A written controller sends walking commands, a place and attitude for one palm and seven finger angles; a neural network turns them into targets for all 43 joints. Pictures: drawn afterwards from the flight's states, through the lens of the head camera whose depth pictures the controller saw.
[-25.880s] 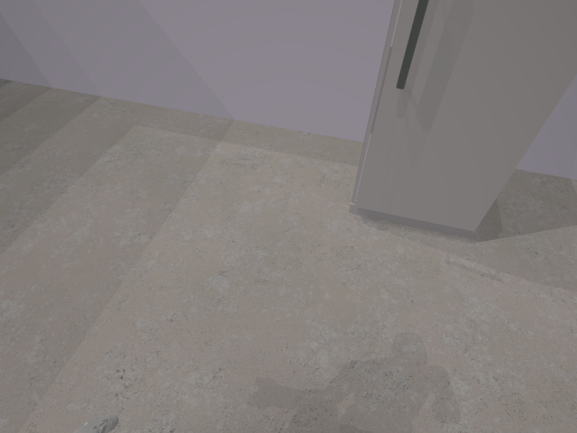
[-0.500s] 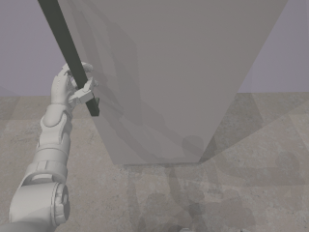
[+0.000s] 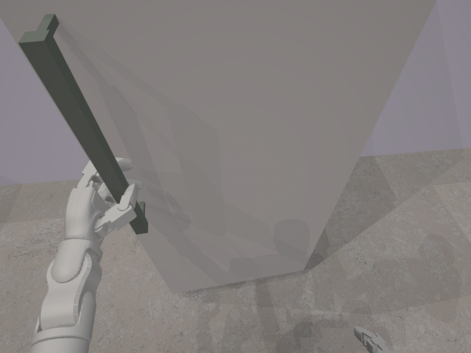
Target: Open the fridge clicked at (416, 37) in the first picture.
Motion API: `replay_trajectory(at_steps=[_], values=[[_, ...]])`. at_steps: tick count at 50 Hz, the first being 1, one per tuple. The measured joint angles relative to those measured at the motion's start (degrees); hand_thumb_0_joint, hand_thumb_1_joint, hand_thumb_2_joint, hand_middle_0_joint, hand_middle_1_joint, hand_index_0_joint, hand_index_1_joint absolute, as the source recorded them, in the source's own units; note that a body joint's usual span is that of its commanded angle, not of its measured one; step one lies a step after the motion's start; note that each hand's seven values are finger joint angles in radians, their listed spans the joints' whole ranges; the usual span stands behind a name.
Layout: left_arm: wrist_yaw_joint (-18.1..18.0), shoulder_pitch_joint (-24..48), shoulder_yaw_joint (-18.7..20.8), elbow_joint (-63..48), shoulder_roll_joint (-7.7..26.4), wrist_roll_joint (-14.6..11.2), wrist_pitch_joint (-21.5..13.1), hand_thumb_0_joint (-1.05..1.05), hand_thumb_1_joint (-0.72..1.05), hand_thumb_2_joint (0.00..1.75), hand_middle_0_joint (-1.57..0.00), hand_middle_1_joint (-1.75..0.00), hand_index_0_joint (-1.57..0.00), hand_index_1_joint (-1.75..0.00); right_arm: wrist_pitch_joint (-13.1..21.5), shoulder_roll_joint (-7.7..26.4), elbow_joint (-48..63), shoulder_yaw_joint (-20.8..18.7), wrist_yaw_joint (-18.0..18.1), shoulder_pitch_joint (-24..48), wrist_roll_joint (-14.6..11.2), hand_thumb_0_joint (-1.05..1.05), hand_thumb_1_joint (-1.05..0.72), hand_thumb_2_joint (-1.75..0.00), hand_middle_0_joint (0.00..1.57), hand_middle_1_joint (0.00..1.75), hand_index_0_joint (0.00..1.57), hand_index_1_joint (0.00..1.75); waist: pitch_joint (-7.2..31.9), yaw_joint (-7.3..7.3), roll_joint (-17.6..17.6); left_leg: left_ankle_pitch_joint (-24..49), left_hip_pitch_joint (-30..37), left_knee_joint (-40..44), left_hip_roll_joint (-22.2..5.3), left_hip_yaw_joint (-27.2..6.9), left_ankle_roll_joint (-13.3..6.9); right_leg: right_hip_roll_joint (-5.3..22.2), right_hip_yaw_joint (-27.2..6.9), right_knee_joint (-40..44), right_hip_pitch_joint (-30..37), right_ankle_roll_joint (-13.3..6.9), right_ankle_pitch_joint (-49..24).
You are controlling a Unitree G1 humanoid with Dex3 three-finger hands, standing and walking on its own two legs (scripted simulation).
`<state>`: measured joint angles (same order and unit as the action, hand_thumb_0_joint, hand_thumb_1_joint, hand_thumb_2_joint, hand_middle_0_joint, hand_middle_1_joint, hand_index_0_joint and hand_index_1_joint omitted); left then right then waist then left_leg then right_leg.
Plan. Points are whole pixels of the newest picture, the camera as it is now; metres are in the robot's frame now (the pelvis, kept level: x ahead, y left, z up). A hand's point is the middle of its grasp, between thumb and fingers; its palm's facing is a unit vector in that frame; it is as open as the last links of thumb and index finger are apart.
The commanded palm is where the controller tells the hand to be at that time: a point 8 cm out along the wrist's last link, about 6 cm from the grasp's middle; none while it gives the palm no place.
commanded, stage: walk backward, drawing the door open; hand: left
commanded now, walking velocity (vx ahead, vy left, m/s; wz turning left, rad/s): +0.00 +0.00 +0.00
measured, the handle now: (109, 155) +0.39 +0.21 +0.15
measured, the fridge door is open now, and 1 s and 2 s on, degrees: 4 19 64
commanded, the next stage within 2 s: none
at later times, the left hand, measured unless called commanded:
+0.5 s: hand (137, 242) +0.27 +0.15 +0.09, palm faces +0.14 -0.98 -0.13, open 6.1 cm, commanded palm +0.23 +0.19 +0.09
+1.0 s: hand (155, 265) +0.23 +0.12 +0.10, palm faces +0.46 -0.87 -0.17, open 6.3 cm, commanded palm +0.18 +0.15 +0.09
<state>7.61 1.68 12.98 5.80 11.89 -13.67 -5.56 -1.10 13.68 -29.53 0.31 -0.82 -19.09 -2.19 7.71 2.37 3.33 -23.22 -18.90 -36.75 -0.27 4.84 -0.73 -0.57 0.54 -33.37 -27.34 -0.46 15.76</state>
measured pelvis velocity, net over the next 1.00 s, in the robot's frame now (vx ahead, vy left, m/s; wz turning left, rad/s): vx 0.07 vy -0.09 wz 0.51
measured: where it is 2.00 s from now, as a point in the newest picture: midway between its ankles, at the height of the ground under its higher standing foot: outside the picture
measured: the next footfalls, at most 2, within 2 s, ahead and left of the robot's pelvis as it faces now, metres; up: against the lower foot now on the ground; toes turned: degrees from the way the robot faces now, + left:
right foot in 0.40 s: +0.11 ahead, -0.02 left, +0.00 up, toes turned +5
left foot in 0.70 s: +0.14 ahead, +0.18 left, +0.00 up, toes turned +26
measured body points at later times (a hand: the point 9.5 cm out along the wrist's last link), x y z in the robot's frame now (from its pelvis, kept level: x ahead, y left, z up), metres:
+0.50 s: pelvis +0.05 +0.02 +0.01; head +0.09 +0.00 +0.46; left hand +0.25 +0.20 +0.10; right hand +0.27 -0.13 -0.08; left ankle -0.01 +0.13 -0.64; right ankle +0.07 -0.02 -0.73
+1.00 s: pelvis +0.07 -0.09 -0.01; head +0.09 -0.09 +0.44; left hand +0.20 +0.16 +0.11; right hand +0.31 -0.18 -0.10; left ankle +0.10 +0.15 -0.72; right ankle +0.16 -0.18 -0.73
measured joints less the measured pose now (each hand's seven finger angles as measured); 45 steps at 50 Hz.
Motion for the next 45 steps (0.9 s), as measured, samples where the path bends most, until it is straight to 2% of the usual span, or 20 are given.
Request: replay_trajectory(at_steps=[2,5,8,11,14,16,18,19,20,21,23,26,29,33,35,37,39,41,43,45], values=[[-0.01,-7.18,-1.32,-6.81,-1.16,-0.25,0.68,0.01,0.73,0.74,-0.23,-1.35,-0.23,-1.34,0.05,-0.09,0.59,0.14,0.00,0.62,-0.03,0.01,-0.91,-0.90,0.20,0.30,0.20,0.30,0.12,-0.92,0.01,0.84,1.65,0.11,0.16,0.16,0.19,0.21,0.65,0.49,1.56,-0.30,-0.16],[-2.09,-9.68,-6.64,-10.42,0.58,5.79,-1.20,0.00,0.66,0.74,-0.27,-1.35,-0.26,-1.34,1.02,-0.14,0.12,0.29,2.84,2.22,0.52,0.01,-0.91,-0.90,0.20,0.30,0.20,0.30,-1.81,-1.56,-0.79,1.78,2.47,-3.18,1.51,-1.93,0.27,1.71,2.03,2.60,6.12,0.52,2.10],[-4.98,-9.75,-11.63,-12.41,-0.15,8.95,-2.32,-0.03,0.58,0.75,-0.33,-1.36,-0.31,-1.36,0.39,1.07,-0.75,0.14,5.09,5.27,1.22,0.01,-0.91,-0.90,0.20,0.30,0.20,0.30,-3.56,-2.19,-0.60,1.18,1.84,-6.89,2.50,-4.42,0.25,2.93,4.33,1.92,7.82,1.65,3.87],[-7.08,-11.13,-15.37,-15.15,-2.09,10.39,-1.53,-0.05,0.58,0.77,-0.38,-1.38,-0.36,-1.38,-1.06,1.45,-1.05,-0.07,6.16,8.73,1.68,0.01,-0.91,-0.90,0.20,0.30,0.20,0.30,-4.96,-2.85,-1.06,-1.08,6.98,0.72,3.20,-3.66,-0.31,4.34,4.47,-3.60,6.12,1.49,3.02],[-9.34,-13.35,-17.91,-17.41,-3.12,12.31,-0.32,-0.06,0.61,0.79,-0.41,-1.39,-0.39,-1.39,-1.28,0.58,0.88,-0.86,4.75,11.16,3.11,0.01,-0.91,-0.90,0.20,0.30,0.20,0.30,-6.99,-2.11,1.16,-0.62,11.50,7.27,2.95,-4.88,-1.51,1.92,2.41,-17.84,1.13,0.84,10.18],[-10.45,-14.51,-18.94,-18.08,-3.33,12.95,1.00,-0.06,0.60,0.78,-0.43,-1.39,-0.40,-1.39,-1.16,-0.99,1.64,-0.89,3.71,11.45,3.34,0.01,-0.91,-0.90,0.20,0.30,0.20,0.30,-8.28,-1.88,1.65,2.07,12.34,6.75,3.37,-5.25,-0.30,0.44,3.10,-17.78,0.40,0.19,10.49],[-10.69,-15.61,-19.67,-18.58,-2.81,12.87,2.63,-0.05,0.61,0.78,-0.43,-1.39,-0.40,-1.39,-1.04,-3.18,1.99,-0.05,3.02,10.54,3.25,0.01,-0.91,-0.90,0.20,0.30,0.20,0.30,-9.46,-1.86,0.26,7.27,12.09,3.26,4.69,-4.94,2.18,-0.68,4.80,-8.52,3.00,-1.00,4.27],[-10.68,-16.16,-19.94,-18.74,-2.53,12.61,3.41,-0.04,0.61,0.78,-0.43,-1.38,-0.40,-1.40,-0.91,-4.20,2.17,0.59,2.76,9.71,3.17,0.01,-0.91,-0.90,0.20,0.30,0.20,0.30,-10.00,-1.61,-0.78,10.45,11.13,-0.32,5.46,-4.46,3.66,-1.08,5.77,-2.78,5.27,-2.06,-2.65],[-10.43,-16.58,-20.23,-19.27,-2.18,12.48,4.21,-0.04,0.61,0.78,-0.42,-1.38,-0.40,-1.40,-0.74,-4.98,2.68,1.29,2.66,8.57,2.93,0.01,-0.91,-0.90,0.20,0.30,0.20,0.30,-10.42,-1.01,-2.04,13.83,8.86,-6.24,6.35,-3.76,5.06,-0.79,6.47,1.90,7.81,-4.13,-13.91],[-10.01,-16.90,-20.60,-19.75,-2.10,12.57,4.52,-0.03,0.61,0.78,-0.42,-1.37,-0.39,-1.40,-0.54,-5.30,3.04,1.96,2.81,7.61,2.72,0.01,-0.91,-0.90,0.20,0.30,0.20,0.30,-10.50,-0.84,-3.04,9.76,5.53,-14.24,7.40,-3.63,5.41,0.21,6.73,2.91,9.82,-5.81,-14.28],[-9.62,-17.53,-21.34,-20.15,-2.91,12.75,3.94,-0.01,0.62,0.77,-0.42,-1.37,-0.39,-1.40,-0.13,-5.17,2.85,3.20,3.55,7.21,2.83,0.01,-0.90,-0.90,0.20,0.30,0.21,0.30,-11.08,-1.83,-3.71,-1.08,-0.65,-24.71,8.32,-5.06,3.55,0.72,6.62,3.18,12.64,-6.69,-5.12],[-9.81,-18.84,-21.34,-22.24,-4.89,13.24,2.54,0.00,0.63,0.77,-0.42,-1.37,-0.38,-1.40,0.58,-4.79,2.40,4.51,3.65,9.57,3.62,0.01,-0.90,-0.90,0.20,0.30,0.21,0.30,-13.74,-3.08,-4.33,-4.76,-8.59,-28.05,5.41,-5.60,2.47,0.33,6.20,4.13,14.75,-6.49,0.20],[-9.72,-20.23,-21.55,-23.59,-5.92,13.56,1.71,0.01,0.64,0.79,-0.43,-1.38,-0.37,-1.40,0.38,-4.70,1.49,4.12,3.95,11.06,4.25,0.01,-0.90,-0.90,0.20,0.30,0.21,0.30,-14.86,-1.64,-3.80,1.31,-11.85,-22.47,0.58,-4.25,2.50,-0.06,8.28,2.76,15.84,-6.57,1.02],[-9.16,-21.43,-24.03,-25.13,-4.98,13.97,2.61,0.02,0.63,0.79,-0.44,-1.39,-0.36,-1.40,1.26,-4.42,-0.09,2.48,5.11,9.06,4.30,0.01,-0.90,-0.90,0.20,0.30,0.21,0.30,-12.86,0.14,-3.37,8.52,-9.14,-13.44,-3.04,-0.39,2.62,0.03,12.72,-1.03,16.74,-6.71,4.95],[-9.06,-22.01,-25.51,-26.57,-4.55,14.43,2.73,0.03,0.63,0.79,-0.44,-1.39,-0.36,-1.40,2.48,-3.69,-0.31,1.96,5.58,7.49,4.39,0.01,-0.90,-0.90,0.20,0.30,0.21,0.30,-10.98,0.00,-2.88,14.16,-4.51,-4.83,-4.06,0.65,2.15,-0.18,14.24,-5.33,15.21,-6.55,7.92],[-9.51,-20.47,-25.62,-26.60,-3.22,14.75,1.54,0.02,0.62,0.80,-0.45,-1.40,-0.36,-1.40,4.15,-4.28,-1.69,1.20,5.75,8.06,4.84,0.01,-0.90,-0.90,0.20,0.30,0.21,0.30,-11.03,-0.13,-4.25,8.63,-3.65,-3.22,-3.21,0.73,0.17,-0.46,10.16,-16.10,10.17,-2.79,12.33],[-10.33,-18.26,-24.94,-25.28,-1.93,15.32,1.20,0.01,0.61,0.80,-0.45,-1.40,-0.35,-1.40,4.71,-5.08,-2.99,1.54,5.25,9.13,5.47,0.01,-0.91,-0.90,0.20,0.30,0.21,0.30,-12.91,0.27,-5.11,10.50,-3.16,-1.83,-2.52,-0.75,0.78,-2.01,4.90,-26.39,5.93,-0.16,13.84],[-10.78,-17.20,-24.04,-24.68,-1.39,15.62,1.98,0.01,0.61,0.79,-0.45,-1.40,-0.34,-1.40,5.59,-5.57,-3.54,2.08,4.64,9.52,5.75,0.02,-0.91,-0.90,0.20,0.30,0.20,0.30,-14.05,0.98,-4.02,14.53,-2.80,1.97,-3.10,-3.59,1.98,-3.03,2.03,-30.70,2.65,1.19,12.41],[-11.16,-17.02,-23.32,-24.80,-1.20,15.69,2.75,0.01,0.62,0.78,-0.45,-1.40,-0.33,-1.40,6.01,-5.76,-3.57,2.35,3.97,9.48,5.59,0.02,-0.90,-0.90,0.20,0.30,0.21,0.30,-14.83,0.85,-2.28,17.53,-2.46,5.86,-4.50,-6.32,2.94,-2.66,0.05,-26.54,2.32,1.34,10.37],[-11.70,-17.51,-22.83,-24.90,-1.62,15.47,3.27,0.02,0.63,0.78,-0.44,-1.39,-0.32,-1.40,6.27,-5.97,-3.33,2.21,3.58,8.75,5.14,0.02,-0.90,-0.90,0.20,0.30,0.21,0.30,-14.38,0.14,-0.77,19.21,-2.92,8.48,-6.02,-8.49,4.11,-1.42,-0.99,-15.09,5.40,0.84,9.43]])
